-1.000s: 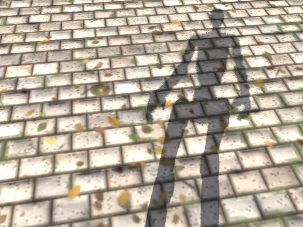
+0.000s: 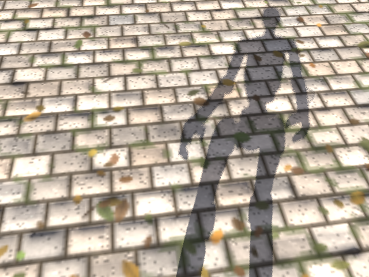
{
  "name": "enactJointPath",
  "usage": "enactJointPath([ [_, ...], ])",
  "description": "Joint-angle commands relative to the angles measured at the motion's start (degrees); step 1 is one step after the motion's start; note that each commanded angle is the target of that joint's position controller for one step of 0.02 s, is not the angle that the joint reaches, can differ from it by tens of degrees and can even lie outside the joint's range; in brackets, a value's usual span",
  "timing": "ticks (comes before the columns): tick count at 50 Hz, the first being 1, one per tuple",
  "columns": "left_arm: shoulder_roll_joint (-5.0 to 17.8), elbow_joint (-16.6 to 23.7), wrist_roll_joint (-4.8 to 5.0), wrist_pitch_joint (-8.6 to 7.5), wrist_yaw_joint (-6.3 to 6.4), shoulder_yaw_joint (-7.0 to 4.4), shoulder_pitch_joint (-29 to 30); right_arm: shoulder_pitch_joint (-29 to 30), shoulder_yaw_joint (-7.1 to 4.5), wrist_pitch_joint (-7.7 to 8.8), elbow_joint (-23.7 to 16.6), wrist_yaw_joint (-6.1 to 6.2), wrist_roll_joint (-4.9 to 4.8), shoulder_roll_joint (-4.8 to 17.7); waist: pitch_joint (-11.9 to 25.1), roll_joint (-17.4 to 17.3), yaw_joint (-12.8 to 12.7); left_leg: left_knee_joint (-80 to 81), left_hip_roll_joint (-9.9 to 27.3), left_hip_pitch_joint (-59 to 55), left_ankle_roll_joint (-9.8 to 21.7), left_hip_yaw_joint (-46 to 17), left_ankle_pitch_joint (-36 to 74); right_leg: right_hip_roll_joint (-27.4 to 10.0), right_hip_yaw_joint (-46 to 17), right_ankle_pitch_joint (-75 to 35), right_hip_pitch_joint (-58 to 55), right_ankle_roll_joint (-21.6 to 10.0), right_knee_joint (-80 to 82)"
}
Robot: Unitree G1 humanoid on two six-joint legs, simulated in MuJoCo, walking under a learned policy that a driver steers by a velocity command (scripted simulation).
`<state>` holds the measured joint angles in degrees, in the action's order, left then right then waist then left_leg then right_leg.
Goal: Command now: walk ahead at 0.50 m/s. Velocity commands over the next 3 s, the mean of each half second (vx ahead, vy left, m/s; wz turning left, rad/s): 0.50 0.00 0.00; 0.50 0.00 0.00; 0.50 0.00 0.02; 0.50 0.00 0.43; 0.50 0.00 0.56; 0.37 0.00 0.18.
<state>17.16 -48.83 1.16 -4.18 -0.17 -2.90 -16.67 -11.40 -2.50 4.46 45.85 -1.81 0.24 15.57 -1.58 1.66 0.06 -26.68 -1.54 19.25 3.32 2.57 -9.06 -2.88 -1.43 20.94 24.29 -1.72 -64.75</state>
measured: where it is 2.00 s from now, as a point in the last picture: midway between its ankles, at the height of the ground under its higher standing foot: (189, 138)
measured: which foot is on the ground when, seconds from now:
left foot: down 0.00-0.40, up 0.42-0.90, down 0.92-1.00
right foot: up 0.00-0.36, down 0.38-0.92, up 0.94-1.00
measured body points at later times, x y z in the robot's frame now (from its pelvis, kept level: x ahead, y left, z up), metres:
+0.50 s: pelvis +0.28 -0.06 +0.00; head +0.31 -0.07 +0.44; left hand +0.43 +0.20 -0.11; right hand +0.32 -0.34 -0.14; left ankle +0.15 +0.08 -0.65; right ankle +0.35 -0.15 -0.74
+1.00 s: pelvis +0.57 -0.01 -0.01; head +0.60 +0.01 +0.44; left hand +0.57 +0.27 -0.15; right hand +0.75 -0.26 -0.11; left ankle +0.66 +0.08 -0.74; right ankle +0.40 -0.15 -0.67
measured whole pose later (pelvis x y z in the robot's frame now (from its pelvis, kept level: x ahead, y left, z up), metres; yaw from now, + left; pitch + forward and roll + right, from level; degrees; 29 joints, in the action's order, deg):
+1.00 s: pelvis +0.57 -0.01 -0.01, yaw +0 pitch +2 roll -1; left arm 16.1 -55.0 1.2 -3.7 0.0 -2.9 -19.6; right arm -4.4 -2.8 5.1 46.7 -1.9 -0.4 15.1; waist -2.1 0.6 -2.1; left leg -31.8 -0.2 25.3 3.4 2.6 -8.4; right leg 0.2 -2.0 28.5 11.5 -1.5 -56.2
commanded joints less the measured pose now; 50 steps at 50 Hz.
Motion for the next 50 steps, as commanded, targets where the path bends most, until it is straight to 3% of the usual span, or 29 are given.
enactJointPath([
  [1, 4.1, 3.3, -0.43, 0.02, 0.36, -1.36, -1.1, -0.7, -1.47, 1.21, -2.2, 0.06, 0.28, 6.2, 3.2, -7.6, -0.6, 17.2, 14.3, -9.7, 9.7, -17.4, 2.4, -5.1, -2.5, -5.4, 10.0, 0.5, 1.6],
  [5, 3.0, 5.2, -1.12, 0.51, 0.55, -1.07, 4.9, -3.3, -2.15, 1.50, -0.1, 0.92, -0.08, 8.4, 0.7, -5.1, 0.1, 19.8, 13.9, -9.8, 10.3, -11.6, 9.8, -5.6, -2.0, -15.3, 14.2, 2.6, 12.5],
  [9, 1.3, 6.8, -0.81, -0.29, -0.33, -0.32, 12.6, -6.4, -2.31, 0.93, 1.7, 1.67, -0.70, 9.4, -0.9, -4.9, 2.8, 20.3, 11.7, -10.7, 8.2, -6.5, 9.8, -3.4, 0.3, -26.3, 11.4, 2.7, 26.7],
  [14, 2.0, 9.4, -0.21, -0.93, -1.81, -0.15, 19.4, -10.8, -2.74, -0.44, 4.7, 2.00, -1.31, 10.3, -2.9, -5.0, 4.5, 17.2, 15.4, -19.3, 7.6, -7.2, 10.5, -1.9, 0.2, -24.2, 12.5, 1.0, 34.3],
  [17, 4.0, 9.1, -0.33, -1.28, -2.33, -0.82, 16.5, -9.8, -3.25, -1.33, 5.2, 2.38, -1.49, 11.2, -0.9, -6.3, 1.8, 11.6, 16.8, -23.5, 6.1, -7.4, 21.0, -0.2, 1.3, -17.7, 7.2, -1.3, 36.4],
  [18, 5.4, 7.6, -0.51, -1.35, -2.18, -1.65, 11.3, -8.5, -3.26, -1.66, 5.0, 2.50, -1.56, 11.4, 2.2, -6.4, -1.4, 5.6, 15.2, -23.0, 5.0, -5.9, 30.2, 1.7, 3.2, -17.3, -0.5, -2.6, 37.7],
  [19, 8.2, 4.7, -0.70, -1.31, -1.69, -3.11, 2.2, -8.6, -2.63, -1.92, 4.8, 2.61, -1.19, 9.8, 8.3, -5.2, -5.2, -5.3, 12.0, -19.0, 3.4, -3.5, 32.5, 1.8, 3.3, -18.4, -13.9, -4.4, 37.3],
  [20, 12.6, 2.9, -1.19, -1.00, -1.09, -4.23, -7.8, -9.9, -1.26, -1.85, 3.3, 2.74, 0.38, 6.7, 17.4, 2.9, -7.9, -24.3, 8.0, -6.9, 1.2, -0.7, 14.6, -9.6, -10.0, -19.8, -31.4, -8.1, 35.5],
  [21, 15.2, 1.7, -0.97, -0.78, -1.50, -4.63, -8.9, -16.8, 0.43, -0.50, 3.1, 2.07, -0.21, 0.4, 22.6, 17.8, -3.6, -41.1, -2.5, 15.2, -1.8, -3.6, -22.9, -19.5, -37.0, -5.7, -47.0, -17.0, 43.5],
  [22, 9.3, 2.5, -0.23, -0.86, -1.55, -3.09, -7.5, -12.3, -0.96, 0.73, 3.6, 1.67, -1.49, 7.1, 19.0, 10.0, -6.1, -46.8, 0.8, 21.7, -1.1, -9.9, -24.4, -18.0, -37.7, 2.4, -44.6, -15.0, 47.1],
  [23, 7.4, 3.2, -0.42, -0.99, -1.31, -2.40, -3.2, -6.7, -1.66, 1.58, 1.8, 1.37, -2.70, 9.4, 11.2, 7.2, -5.7, -46.6, 3.6, 24.7, -0.2, -8.6, -18.9, -16.3, -29.5, 0.4, -37.5, -12.7, 48.3],
  [24, 6.7, 3.8, -0.90, -1.03, -1.26, -2.11, 0.6, -4.1, -1.56, 1.84, 1.5, 1.67, -2.45, 8.8, 7.3, 2.4, -4.0, -44.2, 6.4, 22.8, -0.3, -7.1, -13.6, -14.2, -23.9, -5.7, -29.9, -11.7, 49.7],
  [25, 5.1, 4.1, -1.30, -1.13, -1.33, -1.72, 3.1, -2.8, -1.84, 1.68, 1.3, 1.86, -1.54, 8.3, 4.3, 1.4, -2.6, -40.9, 8.0, 20.9, -0.8, -6.7, -10.3, -12.4, -19.5, -11.2, -24.0, -11.4, 51.3],
  [26, 4.1, 4.1, -1.91, -1.33, -1.33, -1.35, 4.2, -4.0, -1.91, 1.15, 1.6, 1.80, -1.30, 7.5, 4.0, 2.8, -0.8, -39.3, 9.3, 17.4, -1.0, -7.2, -8.1, -11.2, -16.7, -14.8, -20.3, -11.1, 52.7],
  [27, 3.9, 3.8, -1.83, -1.55, -1.40, -1.34, 4.4, -5.0, -1.79, 0.56, 2.0, 1.81, -1.25, 6.3, 3.9, 3.1, 0.0, -37.7, 9.7, 15.5, -1.5, -7.0, -7.2, -10.6, -14.9, -16.8, -18.4, -11.4, 54.2],
  [31, 6.2, 1.8, -1.23, -2.00, -0.73, -1.96, 2.5, -0.4, -1.49, -0.73, 0.3, 2.11, -0.43, 4.7, 0.7, 1.3, 0.0, -28.1, 10.4, 19.1, -3.8, -6.0, -0.1, -10.0, -8.8, -22.7, -15.9, -12.4, 57.9],
  [36, 7.2, -0.6, -0.65, -1.34, 0.14, -2.05, -1.4, 9.0, -0.69, 0.01, -2.0, 1.23, -0.65, 2.8, -1.4, 1.2, -3.0, -10.6, 7.8, 16.1, -4.1, -3.2, 14.5, -6.9, -2.1, -22.9, -16.4, -9.8, 58.8],
  [41, 7.9, -3.8, -0.06, 0.01, 0.47, -2.43, -5.6, 15.4, -0.54, 0.60, -4.6, -0.18, -1.24, 3.7, -3.0, 1.5, -4.3, -3.5, 6.4, 17.7, -2.2, -3.7, 12.0, -11.0, -2.8, -24.7, -25.8, -9.1, 55.2],
  [44, 9.1, -4.1, 0.02, 0.93, 0.86, -2.93, -4.1, 11.4, -1.39, 0.95, -4.0, -0.68, -1.18, 6.0, -0.3, 3.0, -1.0, -1.8, 4.2, 10.9, 0.2, -2.1, 5.6, -12.0, -2.7, -37.3, -29.6, -7.4, 48.9],
  [45, 9.0, -3.9, 0.01, 1.30, 0.95, -2.85, -2.9, 5.2, -2.37, 0.97, -2.2, -0.49, -1.01, 7.5, 3.4, 3.0, 2.5, -0.6, 2.4, 2.1, 1.5, -0.2, 5.6, -10.2, -0.9, -45.9, -28.6, -6.2, 41.7],
  [46, 7.4, -3.5, -0.45, 1.51, 1.08, -2.16, -3.0, -4.4, -3.79, 0.88, 0.8, 0.03, -0.75, 10.4, 9.9, 1.4, 6.4, -1.9, 3.6, -12.6, 3.5, -1.4, 6.9, -7.0, 1.3, -44.6, -22.8, -4.5, 29.9],
  [47, 2.2, -1.9, -1.33, 0.84, 0.74, -0.43, -8.2, -12.2, -5.12, 0.68, 2.1, 0.49, 0.43, 16.1, 19.5, -9.1, 6.0, -2.4, 17.8, -35.7, 10.9, -22.2, 4.0, -0.4, 4.0, -24.5, -2.6, -1.0, 8.1],
  [48, -0.3, -3.0, -1.12, -0.48, 0.32, 0.52, -10.4, -14.2, -4.68, 0.40, 3.0, 0.14, -0.47, 14.7, 24.3, -17.3, 5.6, 6.9, 24.0, -43.4, 15.8, -42.8, -6.4, 6.7, -1.8, 12.6, 10.9, 0.4, -3.9],
  [49, 5.8, -2.1, 0.53, -1.50, -0.13, -1.08, -4.9, -11.3, -3.33, 0.51, 2.6, 0.20, -1.03, 10.5, 17.1, -12.3, 6.4, 9.1, 22.1, -38.4, 13.0, -39.0, -13.2, 3.0, -5.5, 11.9, 17.3, -0.6, -9.2],
  [50, 7.0, -0.8, 1.36, -2.13, -0.20, -1.38, -0.3, -6.5, -2.84, 0.59, 1.6, 0.36, -0.91, 9.0, 9.9, -9.5, 5.2, 10.7, 20.3, -30.1, 10.9, -31.5, -11.5, 0.0, -3.8, 6.2, 19.1, -1.5, -8.2],
])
